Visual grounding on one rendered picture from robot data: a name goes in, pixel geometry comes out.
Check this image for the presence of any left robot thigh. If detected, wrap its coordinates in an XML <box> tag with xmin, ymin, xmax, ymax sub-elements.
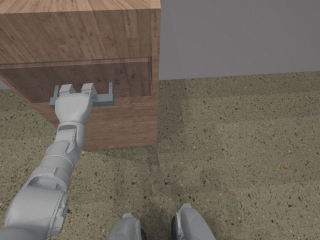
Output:
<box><xmin>106</xmin><ymin>217</ymin><xmax>141</xmax><ymax>240</ymax></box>

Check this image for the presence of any left robot hand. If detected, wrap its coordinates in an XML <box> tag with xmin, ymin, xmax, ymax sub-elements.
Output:
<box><xmin>55</xmin><ymin>83</ymin><xmax>97</xmax><ymax>125</ymax></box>

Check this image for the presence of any robot left upper arm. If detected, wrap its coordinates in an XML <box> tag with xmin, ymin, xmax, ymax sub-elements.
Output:
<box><xmin>0</xmin><ymin>185</ymin><xmax>69</xmax><ymax>240</ymax></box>

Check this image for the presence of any handle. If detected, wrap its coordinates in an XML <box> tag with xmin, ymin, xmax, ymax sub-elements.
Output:
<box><xmin>49</xmin><ymin>82</ymin><xmax>115</xmax><ymax>110</ymax></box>

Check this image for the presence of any robot right shin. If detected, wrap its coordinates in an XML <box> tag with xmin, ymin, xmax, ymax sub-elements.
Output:
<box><xmin>176</xmin><ymin>203</ymin><xmax>192</xmax><ymax>240</ymax></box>

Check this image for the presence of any robot left forearm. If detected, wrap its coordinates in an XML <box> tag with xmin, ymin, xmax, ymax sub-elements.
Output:
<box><xmin>4</xmin><ymin>121</ymin><xmax>86</xmax><ymax>228</ymax></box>

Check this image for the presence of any drawer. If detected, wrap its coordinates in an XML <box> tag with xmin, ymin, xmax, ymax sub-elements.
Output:
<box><xmin>0</xmin><ymin>56</ymin><xmax>151</xmax><ymax>103</ymax></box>

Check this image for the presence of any cabinet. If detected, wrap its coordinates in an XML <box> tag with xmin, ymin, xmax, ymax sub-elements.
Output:
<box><xmin>0</xmin><ymin>0</ymin><xmax>161</xmax><ymax>151</ymax></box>

